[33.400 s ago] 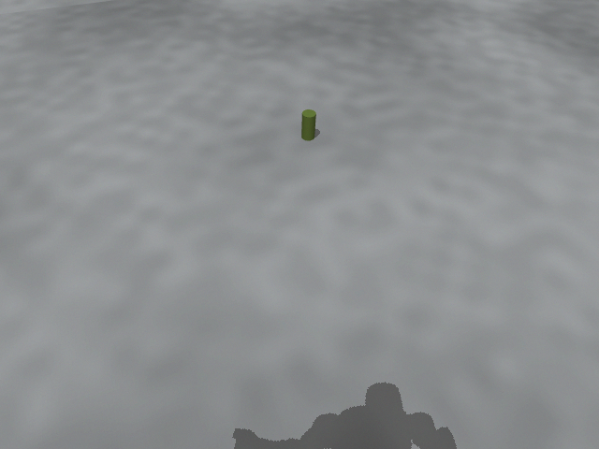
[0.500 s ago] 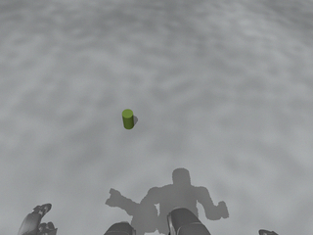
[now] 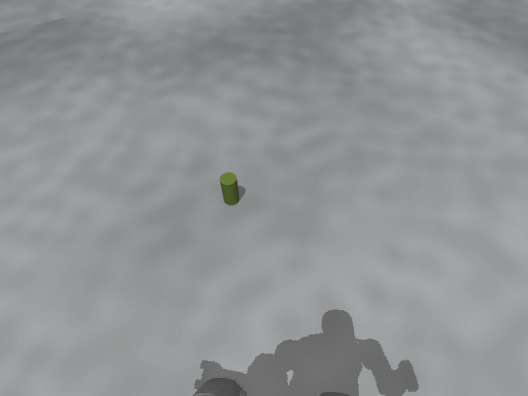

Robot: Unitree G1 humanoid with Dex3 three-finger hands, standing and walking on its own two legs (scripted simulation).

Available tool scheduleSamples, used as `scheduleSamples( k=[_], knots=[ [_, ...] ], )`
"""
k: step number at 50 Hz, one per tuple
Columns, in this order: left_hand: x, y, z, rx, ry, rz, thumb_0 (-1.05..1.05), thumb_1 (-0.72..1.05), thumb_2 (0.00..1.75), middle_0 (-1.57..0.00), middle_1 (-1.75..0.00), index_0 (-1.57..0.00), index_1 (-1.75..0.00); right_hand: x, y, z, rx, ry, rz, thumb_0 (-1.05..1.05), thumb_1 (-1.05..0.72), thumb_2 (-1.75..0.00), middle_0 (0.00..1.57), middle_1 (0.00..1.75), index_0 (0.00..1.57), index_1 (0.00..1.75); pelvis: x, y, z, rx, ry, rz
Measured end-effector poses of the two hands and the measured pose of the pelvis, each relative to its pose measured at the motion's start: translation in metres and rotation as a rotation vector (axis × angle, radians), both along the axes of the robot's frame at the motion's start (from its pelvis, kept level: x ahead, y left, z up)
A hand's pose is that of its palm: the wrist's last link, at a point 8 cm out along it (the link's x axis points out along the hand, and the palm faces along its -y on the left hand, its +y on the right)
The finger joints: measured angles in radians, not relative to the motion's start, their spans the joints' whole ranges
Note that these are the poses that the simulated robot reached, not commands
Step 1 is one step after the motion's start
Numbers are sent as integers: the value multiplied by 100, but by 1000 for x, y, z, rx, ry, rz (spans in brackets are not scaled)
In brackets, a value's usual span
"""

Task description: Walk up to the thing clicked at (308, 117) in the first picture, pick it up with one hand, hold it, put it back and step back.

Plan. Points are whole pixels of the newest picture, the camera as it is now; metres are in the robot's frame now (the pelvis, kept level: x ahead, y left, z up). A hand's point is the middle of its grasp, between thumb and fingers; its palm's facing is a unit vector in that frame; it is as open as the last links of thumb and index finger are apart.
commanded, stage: step back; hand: left
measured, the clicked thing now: (230, 189) +1.02 +0.20 -0.68
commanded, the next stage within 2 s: stand in 0.94 s
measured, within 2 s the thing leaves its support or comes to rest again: neither
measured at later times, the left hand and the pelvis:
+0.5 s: hand out of the picture +0.00 +0.27 -0.13, palm faces +0.09 -0.93 -0.36, open 7.4 cm; pelvis -0.02 +0.00 +0.01, yaw +3 degrees
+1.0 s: hand out of the picture +0.12 +0.28 -0.13, palm faces +0.04 -0.93 -0.36, open 7.4 cm; pelvis +0.02 +0.02 +0.02, yaw +2 degrees
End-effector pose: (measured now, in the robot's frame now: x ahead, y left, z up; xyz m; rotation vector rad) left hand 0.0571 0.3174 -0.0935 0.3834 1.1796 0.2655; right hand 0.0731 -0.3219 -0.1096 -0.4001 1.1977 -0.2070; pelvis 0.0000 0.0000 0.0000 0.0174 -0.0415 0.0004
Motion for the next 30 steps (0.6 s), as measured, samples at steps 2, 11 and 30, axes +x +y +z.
scheduleSamples(
  k=[2,11,30],
  knots=[
    [-7,7,-2,0,-28,15,0,89,90,-20,-30,-20,-30,-14,5,-3,5,29,11,1,-90,-90,20,30,20,30,-8,2,-3,-6,-1,24],
    [-37,10,-5,-41,-8,43,0,90,90,-20,-30,-20,-30,-43,26,5,58,-10,4,1,-90,-90,21,30,21,30,-29,1,7,0,-18,23],
    [-51,9,-15,-81,32,104,0,90,90,-20,-30,-20,-30,2,26,13,9,-7,45,1,-90,-90,20,30,20,30,-11,16,8,-9,-9,59]
  ],
)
